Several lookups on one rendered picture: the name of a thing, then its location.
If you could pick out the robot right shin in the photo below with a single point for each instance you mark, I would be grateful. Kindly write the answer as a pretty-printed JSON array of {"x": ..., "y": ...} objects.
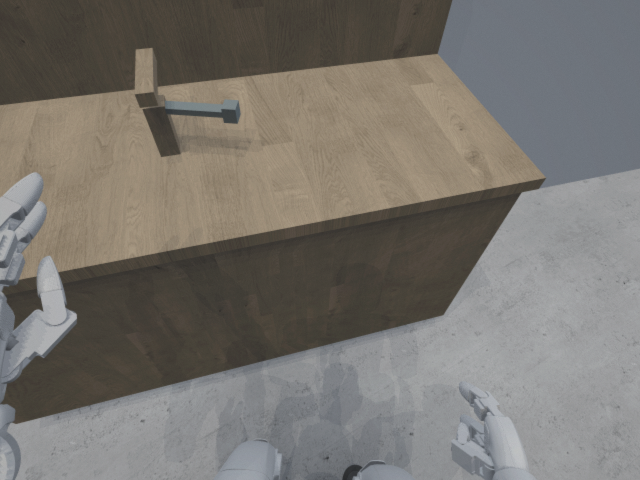
[{"x": 372, "y": 462}]

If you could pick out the counter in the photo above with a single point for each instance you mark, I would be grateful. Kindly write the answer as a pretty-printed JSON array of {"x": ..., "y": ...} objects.
[{"x": 357, "y": 192}]

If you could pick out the tap lever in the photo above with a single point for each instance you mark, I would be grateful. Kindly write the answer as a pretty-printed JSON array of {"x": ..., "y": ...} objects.
[{"x": 229, "y": 110}]

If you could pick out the left robot thigh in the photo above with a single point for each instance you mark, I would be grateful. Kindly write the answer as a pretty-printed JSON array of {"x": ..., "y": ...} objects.
[{"x": 252, "y": 460}]

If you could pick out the robot left hand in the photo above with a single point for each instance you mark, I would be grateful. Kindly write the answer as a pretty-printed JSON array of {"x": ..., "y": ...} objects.
[{"x": 21, "y": 217}]

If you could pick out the robot right hand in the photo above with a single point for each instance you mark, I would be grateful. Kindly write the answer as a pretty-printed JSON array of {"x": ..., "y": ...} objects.
[{"x": 494, "y": 446}]

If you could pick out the robot left forearm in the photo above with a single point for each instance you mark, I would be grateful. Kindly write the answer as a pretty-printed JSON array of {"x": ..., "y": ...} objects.
[{"x": 10, "y": 455}]

